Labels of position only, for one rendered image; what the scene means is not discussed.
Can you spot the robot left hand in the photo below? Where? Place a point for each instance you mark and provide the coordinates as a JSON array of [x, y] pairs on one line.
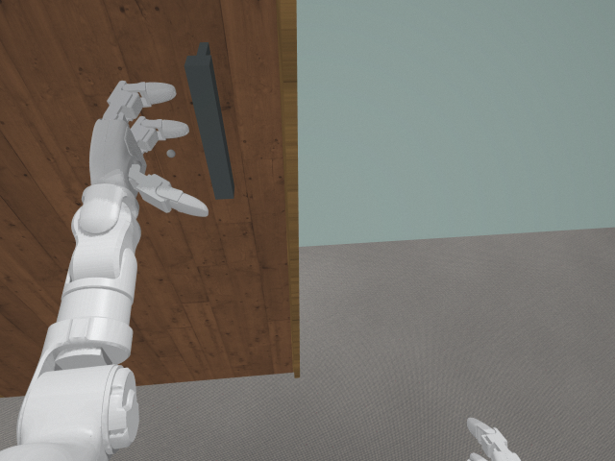
[[115, 147]]

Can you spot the wardrobe door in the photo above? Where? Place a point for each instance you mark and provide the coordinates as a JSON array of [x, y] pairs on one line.
[[211, 293]]

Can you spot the robot left forearm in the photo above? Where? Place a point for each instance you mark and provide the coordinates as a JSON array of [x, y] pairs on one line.
[[92, 327]]

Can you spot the handle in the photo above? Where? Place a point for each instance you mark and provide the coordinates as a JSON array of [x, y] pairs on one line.
[[203, 89]]

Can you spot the robot left upper arm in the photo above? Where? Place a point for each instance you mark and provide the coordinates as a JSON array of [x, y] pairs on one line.
[[84, 414]]

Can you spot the robot right hand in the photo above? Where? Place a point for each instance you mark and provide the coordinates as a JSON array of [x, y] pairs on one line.
[[492, 441]]

